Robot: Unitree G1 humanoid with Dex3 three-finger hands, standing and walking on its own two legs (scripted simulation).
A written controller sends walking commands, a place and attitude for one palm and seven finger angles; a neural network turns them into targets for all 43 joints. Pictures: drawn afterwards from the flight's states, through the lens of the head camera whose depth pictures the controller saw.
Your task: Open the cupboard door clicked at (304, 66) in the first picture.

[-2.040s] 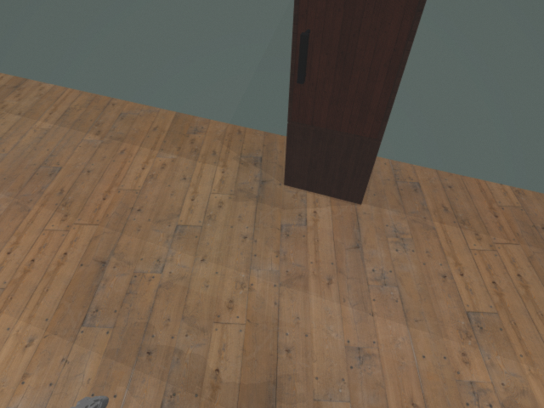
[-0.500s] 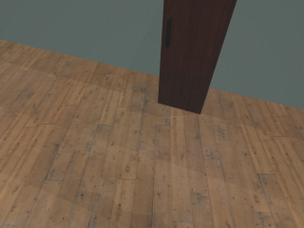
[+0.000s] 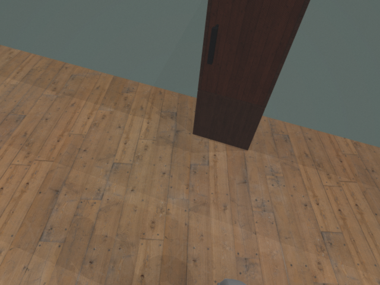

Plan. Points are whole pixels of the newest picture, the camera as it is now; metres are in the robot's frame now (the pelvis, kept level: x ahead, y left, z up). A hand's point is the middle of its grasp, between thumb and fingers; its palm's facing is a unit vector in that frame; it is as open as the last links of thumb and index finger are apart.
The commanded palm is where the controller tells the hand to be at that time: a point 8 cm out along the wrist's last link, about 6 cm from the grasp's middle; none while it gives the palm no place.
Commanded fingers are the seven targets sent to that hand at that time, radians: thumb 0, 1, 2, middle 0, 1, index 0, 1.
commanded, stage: walk to a spot facing it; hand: left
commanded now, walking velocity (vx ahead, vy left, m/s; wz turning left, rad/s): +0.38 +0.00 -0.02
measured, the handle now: (213, 44) +1.16 -0.09 -0.05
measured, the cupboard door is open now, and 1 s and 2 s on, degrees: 0 0 0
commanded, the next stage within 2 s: turn to face it in 0.40 s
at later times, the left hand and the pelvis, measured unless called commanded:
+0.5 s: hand (131, 244) +0.25 +0.15 -0.18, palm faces +0.11 -0.97 -0.20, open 7.1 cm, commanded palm none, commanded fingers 0.00 0.90 0.90 -0.20 -0.30 -0.20 -0.30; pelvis +0.21 -0.04 -0.01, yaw +6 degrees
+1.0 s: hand (134, 204) +0.37 +0.17 -0.18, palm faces -0.02 -0.98 -0.22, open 7.3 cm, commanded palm none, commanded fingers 0.00 0.90 0.90 -0.20 -0.30 -0.20 -0.30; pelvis +0.32 -0.02 -0.02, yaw -6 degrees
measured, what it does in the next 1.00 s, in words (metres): walks ahead: right foot, then left foot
